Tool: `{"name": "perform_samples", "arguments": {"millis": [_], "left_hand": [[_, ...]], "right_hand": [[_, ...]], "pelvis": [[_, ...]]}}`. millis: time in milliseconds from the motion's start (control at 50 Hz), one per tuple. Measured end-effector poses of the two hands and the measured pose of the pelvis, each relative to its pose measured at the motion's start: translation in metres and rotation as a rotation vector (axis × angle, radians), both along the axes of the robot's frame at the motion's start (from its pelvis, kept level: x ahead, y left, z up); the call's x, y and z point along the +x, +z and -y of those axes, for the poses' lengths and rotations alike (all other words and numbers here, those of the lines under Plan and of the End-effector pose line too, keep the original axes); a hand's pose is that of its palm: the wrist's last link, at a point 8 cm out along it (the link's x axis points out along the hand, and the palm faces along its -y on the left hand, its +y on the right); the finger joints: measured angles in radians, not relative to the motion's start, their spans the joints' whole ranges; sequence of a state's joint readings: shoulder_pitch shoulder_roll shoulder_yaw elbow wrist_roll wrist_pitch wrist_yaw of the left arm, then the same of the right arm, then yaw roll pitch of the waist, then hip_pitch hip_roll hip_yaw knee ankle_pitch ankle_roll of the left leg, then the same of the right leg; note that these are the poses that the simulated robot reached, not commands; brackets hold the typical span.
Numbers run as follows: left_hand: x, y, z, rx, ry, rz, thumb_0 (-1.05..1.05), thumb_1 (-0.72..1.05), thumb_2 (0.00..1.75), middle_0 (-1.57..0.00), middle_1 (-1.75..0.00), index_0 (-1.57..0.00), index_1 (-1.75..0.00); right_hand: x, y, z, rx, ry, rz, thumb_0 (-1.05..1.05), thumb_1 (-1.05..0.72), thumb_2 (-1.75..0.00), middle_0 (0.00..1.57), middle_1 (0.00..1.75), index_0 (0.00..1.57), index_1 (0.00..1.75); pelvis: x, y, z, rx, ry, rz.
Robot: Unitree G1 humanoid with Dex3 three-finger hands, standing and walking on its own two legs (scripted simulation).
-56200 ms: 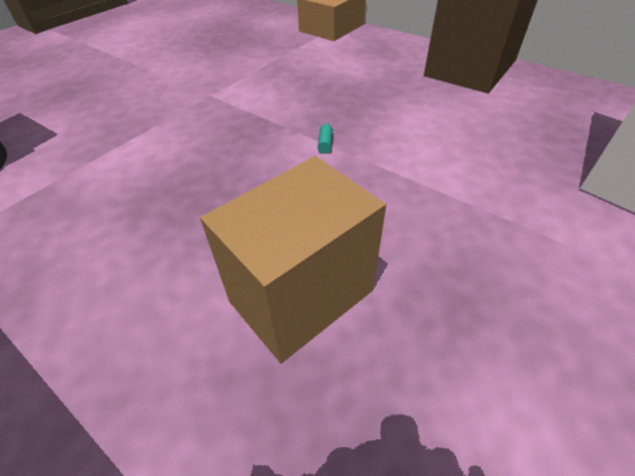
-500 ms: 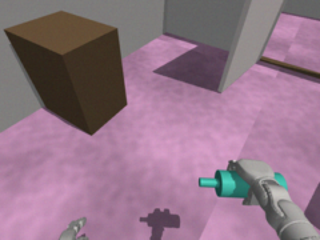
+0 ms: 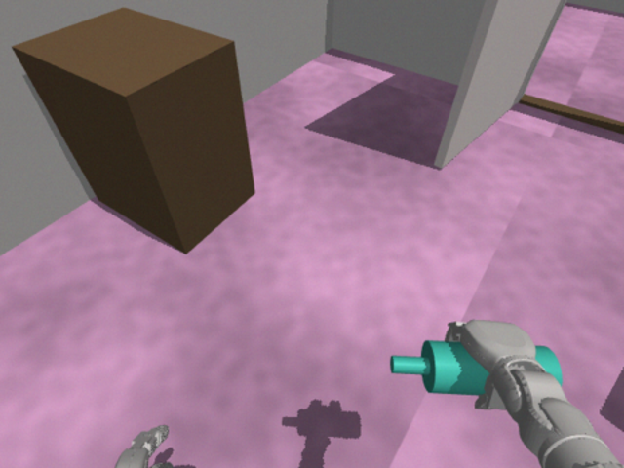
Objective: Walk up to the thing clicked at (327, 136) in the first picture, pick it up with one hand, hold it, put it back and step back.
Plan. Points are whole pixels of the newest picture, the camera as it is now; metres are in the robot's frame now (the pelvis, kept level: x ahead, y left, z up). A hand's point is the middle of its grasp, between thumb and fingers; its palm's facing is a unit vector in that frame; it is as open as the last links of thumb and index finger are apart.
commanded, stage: crouch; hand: right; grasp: from above
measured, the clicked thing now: (468, 368) +0.29 -0.20 -0.08
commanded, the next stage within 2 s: lower in 1.68 s
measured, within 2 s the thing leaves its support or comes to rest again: neither
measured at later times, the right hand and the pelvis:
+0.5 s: hand (448, 400) +0.32 -0.24 -0.30, palm faces -0.42 -0.02 -0.91, open 9.9 cm; pelvis -0.05 -0.01 -0.17, yaw +1 degrees
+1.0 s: hand (427, 422) +0.33 -0.25 -0.50, palm faces -0.44 +0.03 -0.90, open 9.9 cm; pelvis -0.06 -0.01 -0.32, yaw +2 degrees
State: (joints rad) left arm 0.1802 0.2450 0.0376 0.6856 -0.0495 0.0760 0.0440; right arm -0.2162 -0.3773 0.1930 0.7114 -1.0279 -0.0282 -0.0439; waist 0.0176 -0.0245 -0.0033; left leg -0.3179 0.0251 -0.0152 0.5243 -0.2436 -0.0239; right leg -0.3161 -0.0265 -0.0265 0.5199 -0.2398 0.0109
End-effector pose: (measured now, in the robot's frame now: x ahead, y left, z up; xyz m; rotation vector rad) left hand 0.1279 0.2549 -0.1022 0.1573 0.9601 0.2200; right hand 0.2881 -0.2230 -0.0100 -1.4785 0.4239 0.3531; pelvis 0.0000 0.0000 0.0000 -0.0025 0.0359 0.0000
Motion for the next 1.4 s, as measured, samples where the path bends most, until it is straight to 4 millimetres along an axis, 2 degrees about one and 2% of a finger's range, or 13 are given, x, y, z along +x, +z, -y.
{"name": "perform_samples", "arguments": {"millis": [120,220,380,480,560,680,840,960,1100,1400], "left_hand": [[-0.015,-0.014,-0.008,0.042,-0.019,-0.066,0.01,0.89,0.90,-0.20,-0.30,-0.20,-0.30],[-0.037,-0.044,-0.019,0.086,-0.020,-0.133,0.01,0.89,0.90,-0.20,-0.30,-0.20,-0.30],[-0.084,-0.117,-0.025,0.130,0.029,-0.239,0.01,0.89,0.90,-0.20,-0.30,-0.20,-0.30],[-0.112,-0.167,-0.018,0.125,0.054,-0.300,0.01,0.89,0.90,-0.20,-0.30,-0.20,-0.30],[-0.127,-0.205,-0.008,0.110,0.052,-0.337,0.01,0.89,0.90,-0.20,-0.30,-0.20,-0.30],[-0.133,-0.253,0.002,0.086,0.022,-0.362,0.01,0.89,0.90,-0.21,-0.30,-0.20,-0.30],[-0.121,-0.301,-0.003,0.096,-0.052,-0.370,0.01,0.89,0.90,-0.21,-0.30,-0.21,-0.30],[-0.108,-0.324,-0.012,0.117,-0.105,-0.363,0.01,0.89,0.90,-0.21,-0.30,-0.21,-0.30],[-0.103,-0.344,-0.019,0.126,-0.126,-0.356,0.01,0.89,0.90,-0.20,-0.30,-0.20,-0.30],[-0.132,-0.386,-0.017,0.093,-0.117,-0.428,0.01,0.90,0.90,-0.20,-0.30,-0.20,-0.30]], "right_hand": [[-0.004,-0.045,0.002,-0.017,0.026,-0.027,-0.01,0.02,-0.63,0.61,0.74,0.66,0.68],[0.005,-0.090,0.007,-0.050,0.056,0.019,-0.01,0.03,-0.63,0.62,0.73,0.67,0.68],[0.025,-0.173,0.012,-0.084,0.047,0.056,-0.01,0.02,-0.62,0.61,0.74,0.65,0.69],[0.034,-0.223,0.015,-0.088,0.018,0.062,-0.01,0.02,-0.63,0.61,0.74,0.65,0.69],[0.039,-0.262,0.018,-0.085,0.006,0.052,-0.01,0.03,-0.65,0.61,0.75,0.65,0.70],[0.041,-0.322,0.022,-0.072,0.004,0.007,-0.01,0.04,-0.67,0.61,0.77,0.65,0.72],[0.041,-0.393,0.023,-0.041,0.027,-0.007,-0.01,0.06,-0.69,0.62,0.76,0.66,0.71],[0.047,-0.426,0.026,-0.034,0.017,0.032,-0.01,0.07,-0.69,0.63,0.76,0.67,0.71],[0.054,-0.452,0.031,-0.055,-0.014,0.034,-0.01,0.06,-0.68,0.62,0.76,0.66,0.71],[0.058,-0.500,0.033,-0.032,-0.008,-0.003,-0.01,0.05,-0.68,0.60,0.78,0.64,0.73]], "pelvis": [[-0.009,-0.015,-0.001,0.006,-0.011,-0.080],[-0.018,-0.048,0.002,0.018,-0.016,-0.192],[-0.034,-0.117,0.010,0.036,-0.007,-0.360],[-0.044,-0.161,0.014,0.042,-0.002,-0.437],[-0.052,-0.194,0.015,0.048,-0.004,-0.484],[-0.059,-0.237,0.016,0.057,-0.006,-0.544],[-0.061,-0.287,0.012,0.071,-0.009,-0.604],[-0.061,-0.314,0.008,0.077,-0.002,-0.614],[-0.063,-0.338,0.006,0.079,0.008,-0.616],[-0.068,-0.379,0.005,0.080,0.024,-0.599]]}}
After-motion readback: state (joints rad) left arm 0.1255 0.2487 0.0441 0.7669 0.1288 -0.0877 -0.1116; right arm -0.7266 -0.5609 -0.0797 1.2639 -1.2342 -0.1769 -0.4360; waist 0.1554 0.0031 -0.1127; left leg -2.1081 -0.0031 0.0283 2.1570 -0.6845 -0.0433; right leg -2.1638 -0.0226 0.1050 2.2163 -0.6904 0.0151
